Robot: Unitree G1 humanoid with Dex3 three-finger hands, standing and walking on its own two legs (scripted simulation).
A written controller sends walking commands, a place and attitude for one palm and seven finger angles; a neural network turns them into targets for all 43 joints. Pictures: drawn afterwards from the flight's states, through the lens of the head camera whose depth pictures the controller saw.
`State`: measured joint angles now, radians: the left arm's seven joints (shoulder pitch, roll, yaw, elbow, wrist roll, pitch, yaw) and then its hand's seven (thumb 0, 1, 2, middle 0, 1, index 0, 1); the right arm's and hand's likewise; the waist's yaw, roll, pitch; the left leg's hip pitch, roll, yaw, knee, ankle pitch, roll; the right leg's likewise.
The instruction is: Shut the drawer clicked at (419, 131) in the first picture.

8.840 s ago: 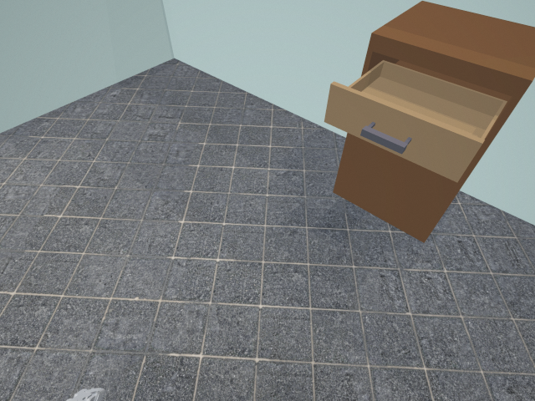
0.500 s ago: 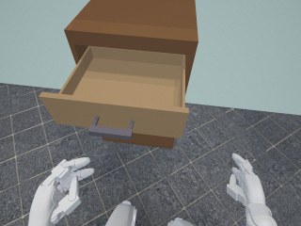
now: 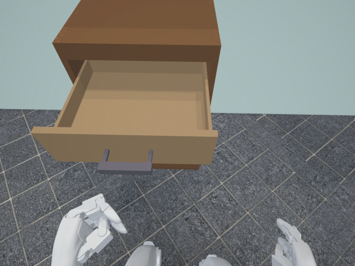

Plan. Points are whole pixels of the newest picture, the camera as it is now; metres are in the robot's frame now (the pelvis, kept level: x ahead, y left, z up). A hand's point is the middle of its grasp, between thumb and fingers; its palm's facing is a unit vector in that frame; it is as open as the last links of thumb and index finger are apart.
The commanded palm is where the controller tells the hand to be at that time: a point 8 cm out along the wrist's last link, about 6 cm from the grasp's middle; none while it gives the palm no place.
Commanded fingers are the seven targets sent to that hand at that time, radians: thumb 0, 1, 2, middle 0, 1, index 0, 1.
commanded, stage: raise the hand and make a fist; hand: left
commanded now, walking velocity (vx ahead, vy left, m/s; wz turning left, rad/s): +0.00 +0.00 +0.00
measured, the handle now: (127, 160) +0.37 +0.14 -0.02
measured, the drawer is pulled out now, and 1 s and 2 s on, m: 0.28 0.28 0.28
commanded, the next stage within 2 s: bring the fist close to the handle in 0.90 s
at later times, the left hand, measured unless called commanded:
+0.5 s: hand (109, 228) +0.19 +0.13 +0.08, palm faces -0.03 -1.00 +0.01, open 3.3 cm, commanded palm +0.16 +0.18 +0.08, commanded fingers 0.00 0.90 0.90 -1.40 -1.60 -1.40 -1.60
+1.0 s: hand (121, 229) +0.19 +0.11 +0.08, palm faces -0.01 -1.00 +0.00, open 3.3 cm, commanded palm +0.16 +0.16 +0.08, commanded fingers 0.00 0.90 0.90 -1.40 -1.60 -1.40 -1.60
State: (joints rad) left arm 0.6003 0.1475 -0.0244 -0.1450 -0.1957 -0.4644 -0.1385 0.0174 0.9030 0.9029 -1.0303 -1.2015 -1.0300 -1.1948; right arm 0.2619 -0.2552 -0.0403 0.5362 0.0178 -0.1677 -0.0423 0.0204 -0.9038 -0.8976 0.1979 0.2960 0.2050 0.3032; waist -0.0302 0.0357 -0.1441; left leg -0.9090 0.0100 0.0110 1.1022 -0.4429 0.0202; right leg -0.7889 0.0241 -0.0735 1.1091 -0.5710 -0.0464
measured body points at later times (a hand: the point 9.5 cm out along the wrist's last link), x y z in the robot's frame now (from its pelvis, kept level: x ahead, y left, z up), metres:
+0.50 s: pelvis +0.00 +0.02 +0.00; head +0.04 +0.02 +0.45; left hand +0.18 +0.18 +0.09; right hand +0.20 -0.19 -0.05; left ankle +0.05 +0.11 -0.66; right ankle -0.01 -0.09 -0.66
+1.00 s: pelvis +0.01 +0.00 +0.00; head +0.05 -0.01 +0.45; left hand +0.18 +0.16 +0.09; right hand +0.20 -0.22 -0.06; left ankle +0.05 +0.11 -0.66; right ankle -0.01 -0.09 -0.66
